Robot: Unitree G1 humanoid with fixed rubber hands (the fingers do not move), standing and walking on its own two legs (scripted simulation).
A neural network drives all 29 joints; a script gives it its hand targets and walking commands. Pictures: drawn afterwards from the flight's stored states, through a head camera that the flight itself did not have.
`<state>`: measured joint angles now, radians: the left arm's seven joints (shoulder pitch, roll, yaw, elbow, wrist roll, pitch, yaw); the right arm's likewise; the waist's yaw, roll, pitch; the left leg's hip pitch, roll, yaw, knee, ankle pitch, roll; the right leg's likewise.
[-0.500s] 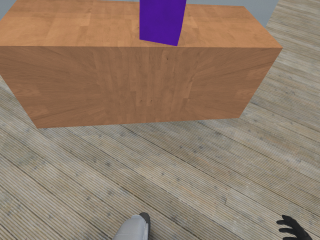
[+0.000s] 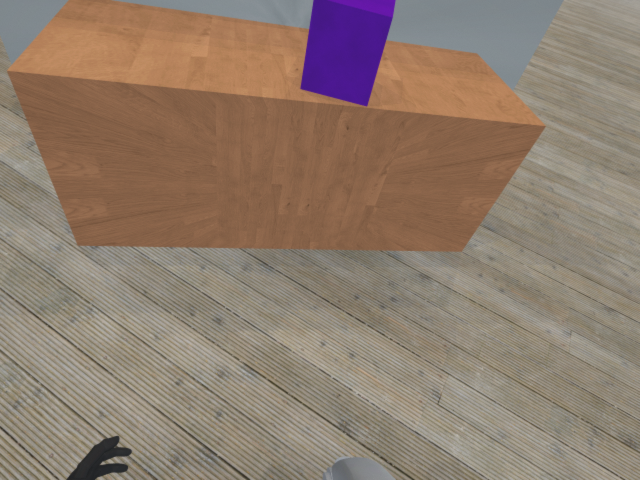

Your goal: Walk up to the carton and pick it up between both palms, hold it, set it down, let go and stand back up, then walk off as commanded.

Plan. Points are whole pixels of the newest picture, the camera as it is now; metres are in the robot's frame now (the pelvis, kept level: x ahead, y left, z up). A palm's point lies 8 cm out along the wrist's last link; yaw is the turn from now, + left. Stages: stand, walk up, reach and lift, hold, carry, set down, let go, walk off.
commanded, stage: walk off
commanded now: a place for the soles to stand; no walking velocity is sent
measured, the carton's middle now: (347, 43) +1.26 -0.11 +0.04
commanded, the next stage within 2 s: none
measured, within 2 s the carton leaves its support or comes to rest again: neither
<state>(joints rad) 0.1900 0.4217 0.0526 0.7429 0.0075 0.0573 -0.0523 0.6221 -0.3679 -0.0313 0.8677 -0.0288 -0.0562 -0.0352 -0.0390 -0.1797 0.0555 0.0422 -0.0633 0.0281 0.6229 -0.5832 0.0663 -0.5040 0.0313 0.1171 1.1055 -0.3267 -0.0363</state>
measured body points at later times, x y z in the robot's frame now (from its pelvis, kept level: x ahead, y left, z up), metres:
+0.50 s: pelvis +0.12 +0.02 -0.01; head +0.14 +0.06 +0.43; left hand +0.20 +0.33 -0.15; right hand +0.20 -0.32 -0.08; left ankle +0.21 +0.14 -0.71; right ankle +0.11 -0.13 -0.69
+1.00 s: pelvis +0.14 -0.15 -0.01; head +0.19 -0.15 +0.44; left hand +0.26 +0.16 -0.12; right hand +0.18 -0.50 -0.11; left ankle +0.17 +0.04 -0.64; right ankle +0.15 -0.24 -0.71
